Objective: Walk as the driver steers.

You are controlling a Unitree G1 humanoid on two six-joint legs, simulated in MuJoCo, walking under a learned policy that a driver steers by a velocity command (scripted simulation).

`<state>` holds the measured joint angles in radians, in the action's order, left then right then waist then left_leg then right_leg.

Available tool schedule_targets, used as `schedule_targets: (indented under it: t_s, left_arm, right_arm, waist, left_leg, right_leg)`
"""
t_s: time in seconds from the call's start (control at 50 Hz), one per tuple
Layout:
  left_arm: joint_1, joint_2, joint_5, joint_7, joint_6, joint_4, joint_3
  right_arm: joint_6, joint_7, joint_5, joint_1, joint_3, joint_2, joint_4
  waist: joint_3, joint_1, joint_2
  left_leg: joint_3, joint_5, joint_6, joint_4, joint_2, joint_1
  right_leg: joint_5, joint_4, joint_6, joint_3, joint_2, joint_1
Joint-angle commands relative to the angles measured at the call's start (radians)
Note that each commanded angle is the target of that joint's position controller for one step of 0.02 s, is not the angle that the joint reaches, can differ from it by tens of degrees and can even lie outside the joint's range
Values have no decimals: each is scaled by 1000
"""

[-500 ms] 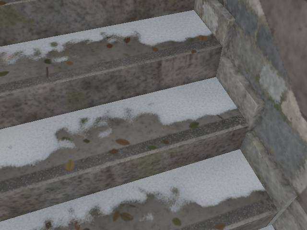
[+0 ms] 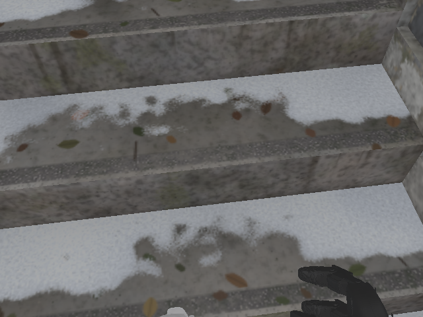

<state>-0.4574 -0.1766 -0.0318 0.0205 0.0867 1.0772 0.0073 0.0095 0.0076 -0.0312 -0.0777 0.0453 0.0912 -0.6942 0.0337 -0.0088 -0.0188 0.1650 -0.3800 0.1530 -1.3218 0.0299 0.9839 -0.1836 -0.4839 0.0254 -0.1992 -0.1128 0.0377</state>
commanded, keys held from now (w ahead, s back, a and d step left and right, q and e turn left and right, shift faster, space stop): w+q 0.64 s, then w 0.32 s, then w+e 0.04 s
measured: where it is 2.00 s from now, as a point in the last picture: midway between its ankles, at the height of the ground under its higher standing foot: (110, 3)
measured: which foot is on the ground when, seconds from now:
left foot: down 0.00-0.50, up 0.52-1.00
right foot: down 0.00-0.00, up 0.02-0.48, down 0.50-1.00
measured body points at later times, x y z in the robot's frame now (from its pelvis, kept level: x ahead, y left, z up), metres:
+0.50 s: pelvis +0.31 +0.01 +0.18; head +0.36 +0.05 +0.63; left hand +0.56 +0.20 +0.13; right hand +0.29 -0.25 +0.06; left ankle +0.15 +0.06 -0.56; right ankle +0.47 -0.04 -0.43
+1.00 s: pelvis +0.57 +0.11 +0.33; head +0.63 +0.13 +0.77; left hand +0.34 +0.22 +0.21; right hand +0.90 +0.16 +0.29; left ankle +0.67 +0.29 -0.21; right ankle +0.47 -0.04 -0.42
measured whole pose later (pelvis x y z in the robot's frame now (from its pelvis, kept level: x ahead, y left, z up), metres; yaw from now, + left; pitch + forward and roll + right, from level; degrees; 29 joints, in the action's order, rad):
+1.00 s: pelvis +0.57 +0.11 +0.33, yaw +28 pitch +5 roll +3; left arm -0.59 -0.12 0.01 0.04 0.12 1.07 0.03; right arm -0.02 -0.02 -0.01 -0.15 0.03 0.05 -0.48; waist 0.05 -0.09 -0.01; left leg 0.12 -0.46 0.12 -1.53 -0.05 1.20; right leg -0.27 -0.10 0.00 -0.18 -0.06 0.10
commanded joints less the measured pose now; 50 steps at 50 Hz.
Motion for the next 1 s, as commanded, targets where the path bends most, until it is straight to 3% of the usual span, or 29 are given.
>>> schedule_targets:
  t_s: [0.02, 0.04, 0.06, 0.08, 0.1, 0.12, 0.18, 0.22, 0.28, 0.38, 0.4, 0.42, 0.44, 0.48, 0.5, 0.52, 0.54, 0.58, 0.6, 0.62, 0.68, 0.72, 0.76, 0.84, 0.88, 0.94, 0.96, 0.98, 1.0]
  left_arm:
    - [66, -176, 48, -72, 42, -258, 51]
    - [82, -114, 75, -79, 32, -286, 37]
    - [144, -73, 85, -66, 14, -315, 28]
    - [192, -23, 95, -45, 5, -345, 16]
    - [205, 13, 110, -31, -3, -388, 1]
    - [203, 23, 94, -22, -11, -420, -5]
    - [286, 66, 99, 20, -48, -484, -26]
    - [370, 21, 91, 19, -64, -503, -23]
    - [580, 105, 86, 34, -67, -590, -57]
    - [773, 106, 95, -5, -52, -715, -90]
    - [780, 105, 97, -16, -56, -727, -88]
    - [690, 110, 94, -22, -59, -670, -86]
    - [564, 75, 71, -14, -57, -633, -73]
    - [245, -91, 20, 21, -62, -543, 10]
    - [124, -156, 45, 24, -48, -506, 37]
    - [108, -231, 88, 25, -26, -467, 64]
    - [258, -231, 76, 44, -60, -489, 78]
    - [378, -25, 47, 40, -59, -413, 39]
    - [321, 38, 65, 36, -36, -342, 25]
    - [207, 86, 85, 35, 6, -258, 10]
    - [108, 21, 83, -14, 87, -137, 43]
    - [128, -20, 71, -39, 102, -128, 49]
    - [168, -33, 58, -28, 107, -145, 39]
    - [-59, -119, 55, -14, 116, -84, 61]
    - [-145, -91, 63, -2, 98, -65, 57]
    - [-255, 8, 49, 28, 45, -5, 29]
    - [-162, -12, 36, 30, 30, -43, 27]
    - [-144, -23, 30, 40, 29, -55, 27]
    - [-164, -107, 27, 28, 51, -75, 35]
  right_arm:
    - [-25, 28, -3, 396, -165, 449, -89]
    - [-19, 25, 11, 330, -161, 377, -80]
    - [-9, 19, 19, 304, -140, 279, -127]
    - [-3, 18, 10, 279, -119, 192, -157]
    - [14, 11, 7, 284, -107, 132, -179]
    - [29, -7, 1, 280, -100, 111, -191]
    - [73, -43, 19, 381, -102, 138, -266]
    - [94, -42, 12, 374, -99, 149, -240]
    - [108, -23, -6, 532, -112, 214, -279]
    - [82, 40, 37, 677, -123, 203, -283]
    - [68, 50, 28, 655, -129, 200, -278]
    - [68, 58, 47, 606, -124, 174, -234]
    - [75, 56, 44, 498, -134, 197, -175]
    - [128, 30, 33, 431, -177, 318, -131]
    - [153, -2, 49, 343, -202, 374, -103]
    - [170, -34, 50, 374, -172, 195, -50]
    - [155, -46, -1, 488, -162, 160, -12]
    - [117, -39, -43, 393, -138, 97, 39]
    - [92, -21, -44, 368, -121, 62, 56]
    - [67, 0, -37, 323, -102, 21, 75]
    - [15, 25, -7, 325, -72, -9, 87]
    - [10, 16, 0, 265, -77, 39, 104]
    - [-3, 6, -8, 149, -77, 58, 149]
    - [-20, 18, -31, -28, -67, 7, 221]
    - [-8, 12, -27, -126, -59, 12, 262]
    - [-7, -24, -8, -331, -9, -36, 376]
    - [-10, -46, 13, -258, -12, -9, 356]
    - [-3, -56, 45, -260, 4, -62, 361]
    - [-8, -46, 55, -115, -18, -43, 293]
  waist:
    - [-514, 128, 257]
    - [-440, 76, 103]
    - [-251, 41, -18]
    - [-90, 17, -44]
    - [-32, -22, -32]
    - [-52, -38, 62]
    - [-14, -66, 45]
    - [12, -47, -14]
    - [1, 46, 126]
    - [-47, 126, 88]
    - [-62, 114, 100]
    - [-157, 73, 73]
    - [-233, -19, 101]
    - [-454, -187, 206]
    - [-496, -264, 167]
    - [-505, -192, -174]
    - [-562, -95, -361]
    - [-142, 19, 15]
    - [-57, 36, 106]
    - [-9, 40, 65]
    - [10, 76, 10]
    - [16, 89, 12]
    - [31, 84, 4]
    - [9, -9, -44]
    - [10, -43, -45]
    - [29, -88, -49]
    - [28, -49, -35]
    - [1, -57, -34]
    - [-139, -26, -73]
  left_leg:
    - [-1163, 196, 198, 936, -275, -1008]
    - [-1118, -74, 165, 944, -281, -887]
    - [-1017, -301, 129, 923, -231, -701]
    - [-918, -325, 92, 893, -183, -554]
    - [-782, -171, 59, 865, -135, -493]
    - [-716, -108, 31, 890, -114, -515]
    - [-495, 81, -40, 848, -68, -549]
    - [-439, 163, -72, 910, -22, -433]
    - [-597, 332, -15, 974, -94, -680]
    - [-622, 401, 72, 1208, -136, -888]
    - [-578, 548, 91, 1247, -145, -898]
    - [-443, 888, 64, 1228, -129, -883]
    - [-368, 1360, 43, 1136, -93, -734]
    - [-466, 1886, 45, 799, -176, -920]
    - [-450, 1780, 26, 557, -133, -910]
    - [-393, 683, -46, 107, 83, -584]
    - [-388, 204, -80, -374, 149, -397]
    - [-300, 312, -81, -585, 57, -153]
    - [-290, 316, -59, -589, 22, -92]
    - [-310, 273, -35, -692, 19, -33]
    - [-372, 207, 6, -779, 31, 131]
    - [-358, 166, -4, -716, 44, 170]
    - [-308, 279, -24, -506, 46, 95]
    - [-244, 43, -21, -831, 38, 408]
    - [-257, -108, 0, -804, -22, 629]
    - [-73, -125, -24, -447, -113, 479]
    - [12, -55, -54, -160, -115, 198]
    - [38, -33, -41, 126, -94, -144]
    - [126, -142, -34, 110, 49, -432]
  right_leg:
    - [27, -1156, 25, 250, 174, -660]
    - [78, -1276, 40, 332, 118, -701]
    - [133, -1287, 41, 299, 94, -780]
    - [124, -1391, 45, 275, 96, -873]
    - [119, -1428, 53, 282, 80, -947]
    - [81, -1565, 71, 278, 95, -1004]
    - [-5, -1636, 85, 275, 60, -1201]
    - [84, -1433, 43, 178, 70, -1122]
    - [-107, -1776, 21, 97, 100, -1467]
    - [-178, -1313, 27, 96, 64, -1397]
    - [-172, -1216, 38, 93, 52, -1275]
    - [-174, -1024, 60, 37, 94, -1005]
    - [-175, -825, 91, 10, 154, -634]
    - [-224, -652, 98, 124, 166, -344]
    - [-208, -440, 106, 178, 154, -211]
    - [-134, -189, 215, 656, -145, -5]
    - [-237, 171, 285, 1234, -307, -86]
    - [-689, 96, 246, 959, -227, -374]
    - [-590, 41, 214, 773, -218, -451]
    - [-450, 21, 200, 664, -188, -503]
    - [-152, 69, 136, 441, -114, -395]
    - [-82, 134, 128, 337, -103, -388]
    - [-58, 224, 108, 219, -77, -455]
    - [139, 292, 187, 278, -168, -110]
    - [56, 284, 154, 265, -188, 133]
    - [21, 443, 138, 202, -108, 91]
    - [222, 526, 173, 131, -60, -51]
    - [537, 558, 180, 117, -73, -162]
    - [1227, 414, 196, 124, -121, -156]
